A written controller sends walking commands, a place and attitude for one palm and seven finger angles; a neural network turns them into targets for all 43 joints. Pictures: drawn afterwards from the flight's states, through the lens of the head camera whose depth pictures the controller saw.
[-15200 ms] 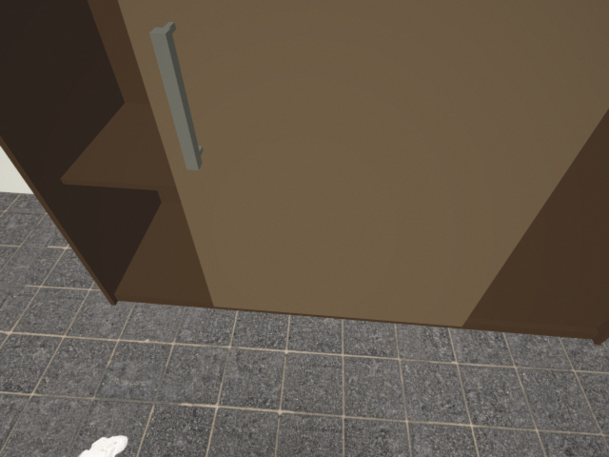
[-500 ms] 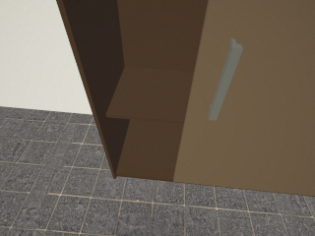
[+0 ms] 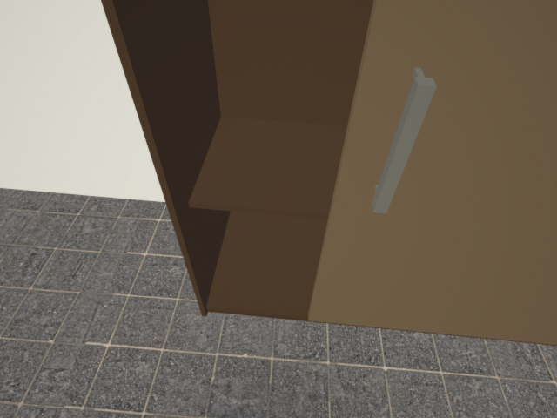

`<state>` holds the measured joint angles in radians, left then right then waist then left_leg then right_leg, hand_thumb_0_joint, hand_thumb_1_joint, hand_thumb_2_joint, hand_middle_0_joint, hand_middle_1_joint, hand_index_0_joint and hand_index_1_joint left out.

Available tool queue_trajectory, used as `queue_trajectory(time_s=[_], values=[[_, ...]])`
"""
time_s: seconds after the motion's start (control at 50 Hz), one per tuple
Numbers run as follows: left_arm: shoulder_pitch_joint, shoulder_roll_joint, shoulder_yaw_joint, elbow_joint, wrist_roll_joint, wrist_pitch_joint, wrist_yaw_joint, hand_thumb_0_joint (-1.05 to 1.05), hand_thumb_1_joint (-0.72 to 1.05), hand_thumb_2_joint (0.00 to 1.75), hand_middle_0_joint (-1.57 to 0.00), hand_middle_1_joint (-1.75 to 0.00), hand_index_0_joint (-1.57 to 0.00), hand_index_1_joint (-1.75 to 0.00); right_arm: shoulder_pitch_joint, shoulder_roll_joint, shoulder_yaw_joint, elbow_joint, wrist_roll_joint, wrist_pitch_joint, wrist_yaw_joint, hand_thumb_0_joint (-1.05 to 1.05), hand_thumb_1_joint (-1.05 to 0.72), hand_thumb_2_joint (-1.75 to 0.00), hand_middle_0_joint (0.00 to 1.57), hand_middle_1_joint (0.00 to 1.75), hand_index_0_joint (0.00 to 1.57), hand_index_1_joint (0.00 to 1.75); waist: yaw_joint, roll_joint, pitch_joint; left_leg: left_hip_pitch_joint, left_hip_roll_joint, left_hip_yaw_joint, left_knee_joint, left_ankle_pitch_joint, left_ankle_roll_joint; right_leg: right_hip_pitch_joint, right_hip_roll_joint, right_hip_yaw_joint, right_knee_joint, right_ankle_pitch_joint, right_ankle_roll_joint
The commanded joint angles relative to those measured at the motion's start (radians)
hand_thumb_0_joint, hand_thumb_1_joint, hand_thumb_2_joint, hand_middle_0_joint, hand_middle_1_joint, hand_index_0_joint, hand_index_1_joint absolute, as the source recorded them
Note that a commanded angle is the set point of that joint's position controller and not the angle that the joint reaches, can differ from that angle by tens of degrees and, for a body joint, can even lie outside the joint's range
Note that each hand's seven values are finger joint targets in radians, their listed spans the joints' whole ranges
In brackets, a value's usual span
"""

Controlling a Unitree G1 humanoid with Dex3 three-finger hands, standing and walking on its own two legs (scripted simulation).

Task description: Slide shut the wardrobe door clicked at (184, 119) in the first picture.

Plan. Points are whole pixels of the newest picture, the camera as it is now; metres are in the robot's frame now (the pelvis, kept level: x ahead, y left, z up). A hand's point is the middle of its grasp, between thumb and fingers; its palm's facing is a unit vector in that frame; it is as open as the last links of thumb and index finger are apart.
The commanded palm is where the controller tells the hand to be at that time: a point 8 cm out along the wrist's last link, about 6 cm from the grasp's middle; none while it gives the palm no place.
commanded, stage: look again from close up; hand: right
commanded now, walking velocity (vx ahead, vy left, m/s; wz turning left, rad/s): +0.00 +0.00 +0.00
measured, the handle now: (396, 148) +0.56 -0.18 +0.10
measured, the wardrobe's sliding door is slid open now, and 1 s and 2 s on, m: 0.39 0.39 0.39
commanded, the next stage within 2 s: shuffle to correct the standing spot in 0.86 s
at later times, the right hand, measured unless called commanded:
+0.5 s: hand out of the picture +0.00 -0.16 -0.17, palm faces +0.03 +0.98 -0.20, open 7.4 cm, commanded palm none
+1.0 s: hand out of the picture +0.01 -0.15 -0.17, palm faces +0.04 +0.98 -0.21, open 7.4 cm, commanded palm none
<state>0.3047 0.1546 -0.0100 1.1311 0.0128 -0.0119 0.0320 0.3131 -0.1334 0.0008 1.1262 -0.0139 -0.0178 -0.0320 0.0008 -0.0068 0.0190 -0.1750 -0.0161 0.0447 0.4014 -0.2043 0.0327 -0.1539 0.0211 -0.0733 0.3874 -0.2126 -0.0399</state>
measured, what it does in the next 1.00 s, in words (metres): stands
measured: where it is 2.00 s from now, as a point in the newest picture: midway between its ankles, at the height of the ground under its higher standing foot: outside the picture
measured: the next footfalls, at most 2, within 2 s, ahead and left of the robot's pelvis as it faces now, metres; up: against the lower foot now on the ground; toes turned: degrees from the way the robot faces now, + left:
right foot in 1.36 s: +0.13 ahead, -0.13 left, +0.00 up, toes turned -7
left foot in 1.62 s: +0.17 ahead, +0.08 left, +0.00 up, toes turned -4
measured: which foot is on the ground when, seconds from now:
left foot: down 0.00-1.00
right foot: down 0.00-1.00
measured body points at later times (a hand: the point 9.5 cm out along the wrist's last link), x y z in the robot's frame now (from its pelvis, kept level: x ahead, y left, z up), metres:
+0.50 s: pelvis +0.01 +0.01 +0.00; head +0.01 +0.02 +0.45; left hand +0.00 +0.24 -0.16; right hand +0.00 -0.21 -0.16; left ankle +0.01 +0.10 -0.74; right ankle +0.00 -0.09 -0.74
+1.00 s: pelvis +0.01 +0.02 +0.00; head +0.02 +0.03 +0.45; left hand +0.01 +0.25 -0.16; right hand +0.01 -0.21 -0.15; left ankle +0.01 +0.10 -0.74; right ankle +0.00 -0.09 -0.74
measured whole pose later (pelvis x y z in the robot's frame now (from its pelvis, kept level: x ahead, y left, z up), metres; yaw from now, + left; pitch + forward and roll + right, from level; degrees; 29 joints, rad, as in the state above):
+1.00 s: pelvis +0.01 +0.02 +0.00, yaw +0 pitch -1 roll +0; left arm 0.28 0.18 -0.02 1.14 0.02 -0.01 0.03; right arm 0.29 -0.16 0.00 1.13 -0.01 -0.02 -0.03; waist 0.00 -0.01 0.02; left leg -0.14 -0.05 0.06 0.37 -0.21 0.07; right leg -0.13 -0.01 -0.05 0.37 -0.22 -0.01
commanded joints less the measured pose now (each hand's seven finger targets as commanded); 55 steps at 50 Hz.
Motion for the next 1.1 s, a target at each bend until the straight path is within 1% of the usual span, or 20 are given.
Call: queue_trajectory(time_s=[0.0,0.06,0.14,0.18,0.26,0.28,0.3,0.36,0.48,0.56,0.7,0.78,0.84,0.9,0.94,0.96,1.0,1.02,1.04,1.08], values=[[0.060,0.099,0.015,-0.027,0.001,-0.013,0.005,0.00,0.90,0.90,-0.20,-0.30,-0.20,-0.30,0.057,-0.106,-0.019,-0.028,-0.003,-0.011,-0.007,0.00,-0.90,-0.90,0.20,0.30,0.20,0.30,0.002,0.016,0.060,-0.017,0.125,-0.120,-0.085,0.055,0.007,-0.041,-0.134,0.130,-0.095,0.051,0.005],[0.056,0.107,0.015,-0.026,0.001,-0.014,0.005,0.00,0.90,0.90,-0.20,-0.30,-0.20,-0.30,0.054,-0.113,-0.020,-0.028,-0.002,-0.013,-0.006,0.00,-0.90,-0.90,0.20,0.30,0.20,0.30,0.001,0.023,0.054,-0.012,0.126,-0.122,-0.089,0.055,0.007,-0.033,-0.133,0.131,-0.094,0.054,0.005],[0.050,0.106,0.014,-0.023,0.001,-0.011,0.005,0.00,0.90,0.90,-0.20,-0.30,-0.20,-0.30,0.048,-0.118,-0.019,-0.027,-0.002,-0.013,-0.006,0.00,-0.90,-0.90,0.20,0.30,0.20,0.30,0.000,0.009,0.071,-0.018,0.127,-0.125,-0.100,0.038,0.008,-0.041,-0.131,0.128,-0.096,0.037,0.008],[0.050,0.107,0.014,-0.025,0.001,-0.011,0.004,0.00,0.90,0.90,-0.20,-0.30,-0.20,-0.30,0.049,-0.122,-0.020,-0.028,-0.003,-0.013,-0.006,0.00,-0.90,-0.90,0.20,0.30,0.20,0.30,0.000,0.027,0.074,-0.019,0.126,-0.124,-0.102,0.037,0.008,-0.042,-0.133,0.127,-0.094,0.038,0.008],[0.046,0.113,0.014,-0.025,0.002,-0.012,0.005,0.00,0.90,0.90,-0.20,-0.30,-0.20,-0.30,0.043,-0.127,-0.022,-0.030,-0.002,-0.014,-0.005,0.00,-0.90,-0.90,0.20,0.30,0.20,0.30,0.001,0.010,0.056,-0.007,0.127,-0.129,-0.103,0.052,0.010,-0.031,-0.132,0.128,-0.093,0.054,0.008],[0.046,0.113,0.013,-0.026,0.001,-0.012,0.004,0.00,0.90,0.90,-0.20,-0.30,-0.20,-0.30,0.043,-0.129,-0.021,-0.031,-0.002,-0.014,-0.005,0.00,-0.90,-0.90,0.20,0.30,0.20,0.30,0.000,0.019,0.055,-0.005,0.127,-0.124,-0.102,0.058,0.009,-0.032,-0.134,0.126,-0.089,0.058,0.009],[0.044,0.113,0.014,-0.027,0.002,-0.013,0.004,0.00,0.90,0.90,-0.20,-0.30,-0.20,-0.30,0.041,-0.128,-0.021,-0.031,-0.002,-0.014,-0.005,0.00,-0.90,-0.90,0.20,0.30,0.20,0.30,0.001,0.006,0.051,-0.003,0.127,-0.126,-0.101,0.062,0.009,-0.030,-0.134,0.125,-0.091,0.060,0.009],[0.040,0.118,0.013,-0.026,0.002,-0.012,0.005,0.00,0.90,0.90,-0.20,-0.30,-0.20,-0.30,0.038,-0.130,-0.021,-0.029,-0.002,-0.013,-0.004,0.00,-0.90,-0.90,0.20,0.30,0.20,0.30,0.000,0.012,0.066,-0.012,0.127,-0.127,-0.106,0.053,0.009,-0.032,-0.134,0.127,-0.095,0.055,0.010],[0.039,0.119,0.013,-0.026,0.002,-0.010,0.004,0.00,0.90,0.90,-0.20,-0.30,-0.20,-0.30,0.036,-0.136,-0.022,-0.029,-0.002,-0.015,-0.004,0.00,-0.90,-0.90,0.20,0.30,0.20,0.30,0.001,0.026,0.058,-0.006,0.129,-0.129,-0.113,0.064,0.010,-0.024,-0.134,0.122,-0.085,0.065,0.010],[0.034,0.120,0.012,-0.023,0.004,-0.009,0.004,0.00,0.90,0.90,-0.20,-0.30,-0.20,-0.30,0.033,-0.137,-0.024,-0.029,-0.001,-0.014,-0.003,0.00,-0.90,-0.90,0.20,0.30,0.20,0.30,0.001,0.012,0.069,-0.013,0.128,-0.134,-0.121,0.030,0.010,-0.030,-0.130,0.122,-0.091,0.042,0.013],[0.035,0.121,0.010,-0.022,0.002,-0.011,0.005,0.00,0.90,0.90,-0.20,-0.30,-0.20,-0.30,0.030,-0.142,-0.024,-0.028,-0.001,-0.014,-0.002,0.00,-0.90,-0.90,0.20,0.30,0.20,0.30,-0.001,0.009,0.056,0.005,0.130,-0.130,-0.116,0.065,0.012,-0.026,-0.135,0.121,-0.087,0.067,0.012],[0.037,0.123,0.010,-0.021,0.002,-0.010,0.005,0.00,0.90,0.90,-0.20,-0.30,-0.20,-0.30,0.031,-0.144,-0.024,-0.028,-0.001,-0.015,-0.003,0.00,-0.90,-0.90,0.20,0.30,0.20,0.30,-0.001,0.024,0.048,0.012,0.129,-0.128,-0.113,0.089,0.012,-0.021,-0.135,0.119,-0.079,0.083,0.013],[0.034,0.126,0.010,-0.021,0.003,-0.011,0.006,0.00,0.90,0.90,-0.20,-0.30,-0.20,-0.30,0.030,-0.147,-0.025,-0.028,0.000,-0.017,-0.003,0.00,-0.90,-0.90,0.20,0.30,0.20,0.30,0.000,0.012,0.031,0.020,0.132,-0.130,-0.109,0.113,0.013,-0.010,-0.135,0.118,-0.076,0.096,0.013],[0.033,0.126,0.010,-0.020,0.003,-0.012,0.007,0.00,0.90,0.90,-0.20,-0.30,-0.20,-0.30,0.027,-0.146,-0.026,-0.029,-0.001,-0.016,-0.003,0.00,-0.90,-0.90,0.20,0.30,0.20,0.30,0.000,0.012,0.040,0.023,0.132,-0.128,-0.108,0.122,0.013,-0.017,-0.136,0.118,-0.077,0.099,0.014],[0.028,0.128,0.010,-0.019,0.003,-0.010,0.007,0.00,0.90,0.90,-0.20,-0.30,-0.20,-0.30,0.024,-0.148,-0.025,-0.026,0.001,-0.016,-0.002,0.00,-0.90,-0.90,0.20,0.30,0.20,0.30,0.000,0.012,0.052,0.012,0.130,-0.131,-0.114,0.104,0.013,-0.015,-0.135,0.119,-0.079,0.088,0.015],[0.039,0.108,0.006,-0.013,0.005,-0.008,0.006,0.00,0.90,0.90,-0.20,-0.30,-0.20,-0.30,0.037,-0.128,-0.022,-0.019,0.001,-0.015,-0.003,0.00,-0.90,-0.90,0.20,0.30,0.20,0.30,-0.001,0.018,0.042,0.018,0.135,-0.136,-0.121,0.069,0.010,-0.014,-0.131,0.112,-0.073,0.063,0.017],[0.061,0.090,0.004,-0.006,0.008,0.001,0.002,0.00,0.90,0.90,-0.20,-0.30,-0.20,-0.30,0.055,-0.121,-0.025,-0.015,-0.004,-0.008,-0.002,0.00,-0.90,-0.90,0.20,0.30,0.20,0.30,-0.006,0.024,0.053,0.011,0.143,-0.152,-0.124,-0.080,0.018,-0.041,-0.114,0.093,-0.048,-0.039,0.017],[0.064,0.089,0.005,-0.007,0.011,0.005,0.000,0.00,0.90,0.90,-0.20,-0.30,-0.20,-0.30,0.063,-0.126,-0.030,-0.016,-0.005,-0.004,-0.001,0.00,-0.90,-0.90,0.20,0.30,0.20,0.30,-0.010,0.032,0.073,0.005,0.150,-0.177,-0.143,-0.174,0.026,-0.069,-0.101,0.085,-0.031,-0.093,0.016],[0.067,0.087,0.006,-0.012,0.012,0.007,-0.002,0.00,0.90,0.90,-0.20,-0.30,-0.20,-0.30,0.074,-0.136,-0.036,-0.019,-0.006,-0.002,0.001,0.00,-0.90,-0.90,0.20,0.30,0.20,0.30,-0.016,0.061,0.089,0.007,0.164,-0.207,-0.165,-0.251,0.036,-0.104,-0.087,0.073,-0.005,-0.127,0.016],[0.069,0.083,0.009,-0.026,0.014,0.013,-0.005,0.00,0.90,0.90,-0.20,-0.30,-0.20,-0.30,0.100,-0.159,-0.051,-0.022,-0.009,0.003,0.002,0.00,-0.90,-0.90,0.20,0.30,0.20,0.30,-0.027,0.119,0.119,0.024,0.217,-0.287,-0.225,-0.382,0.069,-0.184,-0.061,0.035,0.097,-0.170,0.020]])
